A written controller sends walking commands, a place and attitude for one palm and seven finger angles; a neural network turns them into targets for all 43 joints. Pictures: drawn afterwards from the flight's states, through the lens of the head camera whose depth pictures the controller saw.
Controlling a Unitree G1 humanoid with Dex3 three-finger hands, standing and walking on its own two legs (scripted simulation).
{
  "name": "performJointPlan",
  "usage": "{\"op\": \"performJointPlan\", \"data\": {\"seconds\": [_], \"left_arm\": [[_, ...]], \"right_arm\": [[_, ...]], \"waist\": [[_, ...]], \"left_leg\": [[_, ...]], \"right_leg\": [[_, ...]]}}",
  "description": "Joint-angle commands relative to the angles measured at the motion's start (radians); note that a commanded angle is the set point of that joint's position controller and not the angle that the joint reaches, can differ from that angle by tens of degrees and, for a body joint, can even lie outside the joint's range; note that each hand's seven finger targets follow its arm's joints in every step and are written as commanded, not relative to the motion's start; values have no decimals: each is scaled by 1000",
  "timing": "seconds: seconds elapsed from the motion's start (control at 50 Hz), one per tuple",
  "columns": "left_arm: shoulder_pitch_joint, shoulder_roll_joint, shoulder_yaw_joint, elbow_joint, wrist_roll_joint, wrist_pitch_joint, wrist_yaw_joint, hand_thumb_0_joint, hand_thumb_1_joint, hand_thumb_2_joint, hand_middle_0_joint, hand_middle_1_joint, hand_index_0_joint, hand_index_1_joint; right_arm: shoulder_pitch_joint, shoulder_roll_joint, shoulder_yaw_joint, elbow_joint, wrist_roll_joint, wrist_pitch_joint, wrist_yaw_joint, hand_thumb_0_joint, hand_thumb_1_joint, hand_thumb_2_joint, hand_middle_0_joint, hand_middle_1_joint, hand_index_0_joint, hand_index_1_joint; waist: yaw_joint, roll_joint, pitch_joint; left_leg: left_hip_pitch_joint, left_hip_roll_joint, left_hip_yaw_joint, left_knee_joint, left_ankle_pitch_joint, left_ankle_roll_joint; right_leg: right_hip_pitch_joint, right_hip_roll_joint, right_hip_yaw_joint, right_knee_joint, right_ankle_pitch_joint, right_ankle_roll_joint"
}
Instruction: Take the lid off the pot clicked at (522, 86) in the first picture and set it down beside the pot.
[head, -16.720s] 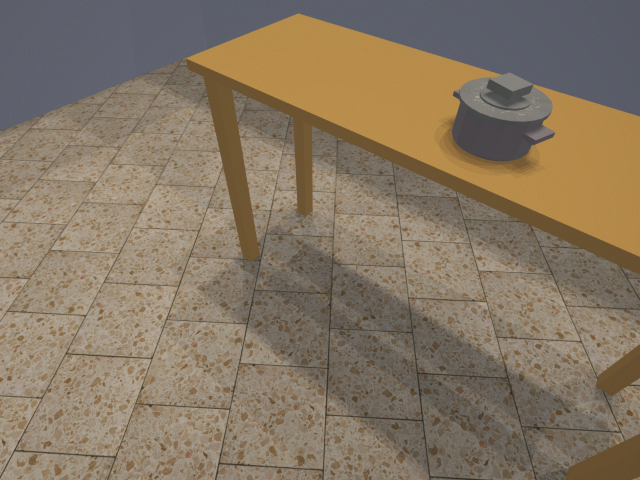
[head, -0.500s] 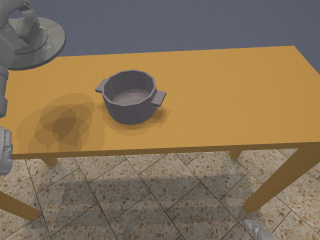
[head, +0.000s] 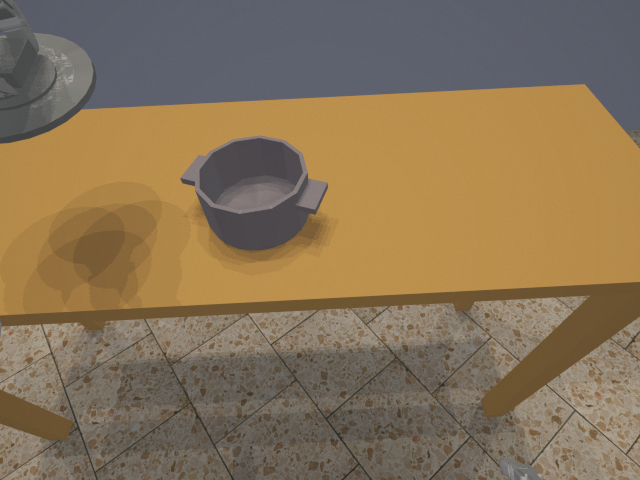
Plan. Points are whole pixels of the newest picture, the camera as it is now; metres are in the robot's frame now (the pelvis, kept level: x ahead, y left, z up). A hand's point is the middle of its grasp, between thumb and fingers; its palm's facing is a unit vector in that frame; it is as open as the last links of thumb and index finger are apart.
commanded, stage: lower the lid onto the table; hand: left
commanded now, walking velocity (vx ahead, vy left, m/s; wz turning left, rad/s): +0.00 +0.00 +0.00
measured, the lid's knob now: out of the picture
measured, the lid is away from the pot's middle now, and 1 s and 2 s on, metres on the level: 0.23 0.23 0.23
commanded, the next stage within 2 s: none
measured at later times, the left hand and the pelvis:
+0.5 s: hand (13, 103) +0.44 +0.30 +0.26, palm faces -0.16 -0.10 -0.98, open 8.8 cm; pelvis +0.00 +0.00 +0.00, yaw +1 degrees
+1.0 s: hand (17, 142) +0.42 +0.31 +0.23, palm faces -0.23 -0.12 -0.97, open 8.8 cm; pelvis -0.01 +0.00 +0.00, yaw +1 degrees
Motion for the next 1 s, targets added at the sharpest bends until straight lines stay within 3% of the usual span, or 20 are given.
{"op": "performJointPlan", "data": {"seconds": [0.0, 0.06, 0.1, 0.14, 0.2, 0.26, 0.28, 0.36, 0.38, 0.46, 0.48, 0.54, 0.6, 0.66, 0.72, 0.76, 0.78, 0.88, 0.92, 0.98], "left_arm": [[-519, 269, 90, -199, 22, 39, 48, 0, 474, 1195, -751, -888, -773, -872], [-481, 254, 83, -246, 4, 50, 54, 0, 474, 1195, -751, -888, -773, -872], [-471, 317, 138, -218, 27, 47, 58, 0, 474, 1195, -751, -888, -773, -872], [-469, 259, 86, -171, 22, 48, 50, 0, 474, 1195, -751, -888, -773, -872], [-517, 322, 140, -286, 21, 42, 60, 0, 474, 1195, -751, -888, -773, -872], [-457, 246, 83, -216, 3, 49, 59, 0, 474, 1195, -751, -888, -773, -872], [-470, 285, 115, -230, 17, 46, 61, 0, 474, 1195, -751, -888, -773, -872], [-454, 220, 59, -211, -3, 39, 64, 0, 474, 1195, -751, -888, -773, -872], [-501, 269, 98, -264, 10, 35, 68, 0, 474, 1195, -751, -888, -773, -872], [-452, 257, 97, -240, -6, 27, 73, 0, 474, 1195, -751, -888, -773, -872], [-485, 316, 144, -299, 12, 19, 79, 0, 474, 1195, -751, -888, -773, -872], [-428, 262, 106, -193, 6, 19, 70, 0, 474, 1195, -751, -888, -773, -872], [-395, 316, 152, -212, 5, 3, 77, 0, 474, 1195, -751, -888, -773, -872], [-386, 266, 118, -252, -22, 2, 77, 0, 474, 1195, -751, -888, -773, -872], [-368, 329, 175, -267, -8, -7, 81, 0, 474, 1195, -751, -888, -773, -872], [-309, 240, 109, -192, -32, -8, 75, 0, 474, 1195, -751, -888, -773, -872], [-364, 300, 150, -248, -18, -13, 79, 0, 474, 1195, -751, -888, -773, -872], [-381, 304, 148, -238, -16, -27, 88, 0, 474, 1195, -751, -888, -773, -872], [-393, 249, 99, -184, -20, -30, 84, 0, 474, 1195, -751, -888, -773, -872], [-424, 305, 138, -224, -14, -48, 97, 0, 474, 1195, -751, -888, -773, -872]], "right_arm": [[-34, -139, -45, -123, 0, -48, 0, 0, -900, -900, 200, 300, 200, 300], [-35, -149, -48, -130, 0, -58, 4, 0, -900, -900, 200, 300, 200, 300], [-35, -142, -42, -131, -5, -60, 1, 0, -900, -900, 200, 300, 200, 300], [-34, -139, -41, -126, -1, -55, -1, 0, -900, -900, 200, 300, 200, 300], [-55, -140, -44, -144, -5, -58, 0, 0, -900, -900, 200, 300, 200, 300], [-36, -146, -46, -132, -2, -60, 1, 0, -900, -900, 200, 300, 200, 300], [-33, -137, -44, -131, -3, -60, 0, 0, -900, -900, 200, 300, 200, 300], [-46, -145, -45, -131, -1, -57, -2, 0, -900, -900, 200, 300, 200, 300], [-36, -137, -45, -131, -5, -60, -3, 0, -900, -900, 200, 300, 200, 300], [-34, -149, -48, -127, -4, -63, -4, 0, -900, -900, 200, 300, 200, 300], [-32, -139, -46, -135, -11, -69, -3, 0, -900, -900, 200, 300, 200, 300], [-37, -139, -45, -125, -4, -61, -4, 0, -900, -900, 200, 300, 200, 300], [-38, -147, -46, -133, -7, -60, -2, 0, -900, -900, 200, 300, 200, 300], [-42, -148, -53, -138, -4, -60, 0, 0, -900, -900, 200, 300, 200, 300], [-40, -143, -50, -140, -6, -60, -1, 0, -900, -900, 200, 300, 200, 300], [-33, -150, -55, -132, -4, -57, -2, 0, -900, -900, 200, 300, 200, 300], [-29, -148, -55, -128, -5, -55, -1, 0, -900, -900, 200, 300, 200, 300], [-28, -146, -53, -125, -9, -57, -7, 0, -900, -900, 200, 300, 200, 300], [-32, -143, -51, -118, -6, -54, -13, 0, -900, -900, 200, 300, 200, 300], [-21, -146, -52, -114, -12, -61, -14, 0, -900, -900, 200, 300, 200, 300]], "waist": [[-6, 37, -415], [3, 83, -444], [10, 21, -437], [-1, -14, -375], [11, 35, -468], [-4, 39, -410], [4, 9, -414], [-11, 53, -392], [-3, 43, -420], [-4, 61, -426], [10, 61, -477], [-4, 19, -385], [5, 23, -406], [-2, 63, -415], [9, 51, -428], [-10, 32, -362], [-1, 25, -385], [-8, 42, -391], [-21, 28, -354], [-15, 54, -398]], "left_leg": [[148, 8, -18, 18, 585, 26], [173, 8, -27, 25, 630, 20], [138, 5, -20, 22, 583, 26], [112, 6, -14, 10, 518, 23], [143, 2, -19, 21, 576, 28], [146, 5, -25, 26, 571, 21], [133, 6, -22, 19, 541, 20], [130, 4, -17, 21, 509, 18], [134, 2, -20, 16, 498, 20], [143, 3, -26, 24, 536, 19], [149, -1, -28, 26, 561, 21], [106, 3, -20, 19, 499, 21], [93, -2, -13, 24, 490, 26], [124, 1, -26, 30, 535, 24], [113, -2, -22, 30, 520, 27], [100, 1, -22, 29, 480, 23], [101, 3, -23, 19, 453, 21], [98, -4, -21, 20, 422, 23], [81, -5, -16, 12, 360, 24], [93, -7, -20, 14, 377, 23]], "right_leg": [[202, 47, -24, 37, 320, -68], [196, 46, -25, 38, 325, -71], [227, 46, -23, 49, 325, -68], [198, 44, -30, 40, 301, -64], [243, 42, -17, 58, 331, -67], [192, 47, -26, 41, 307, -68], [207, 47, -25, 49, 297, -64], [181, 45, -26, 43, 279, -70], [205, 46, -22, 46, 279, -67], [203, 49, -25, 47, 294, -72], [243, 49, -15, 58, 320, -70], [208, 47, -26, 52, 296, -67], [235, 46, -18, 57, 311, -68], [214, 47, -21, 50, 306, -70], [236, 48, -17, 62, 310, -68], [184, 51, -29, 42, 273, -68], [209, 50, -24, 48, 267, -66], [206, 54, -22, 47, 250, -69], [184, 53, -29, 41, 218, -68], [209, 53, -21, 44, 234, -71]]}}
